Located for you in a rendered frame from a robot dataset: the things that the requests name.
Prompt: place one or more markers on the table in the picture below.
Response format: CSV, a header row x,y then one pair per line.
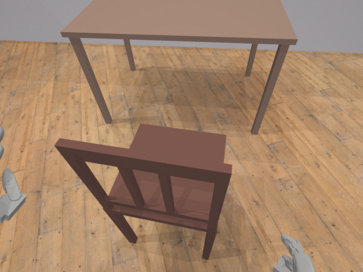
x,y
223,21

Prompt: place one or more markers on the chair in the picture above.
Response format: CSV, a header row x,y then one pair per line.
x,y
168,175

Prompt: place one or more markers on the right robot hand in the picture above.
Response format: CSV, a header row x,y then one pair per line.
x,y
301,262

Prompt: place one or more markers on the left robot hand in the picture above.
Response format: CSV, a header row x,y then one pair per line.
x,y
13,199

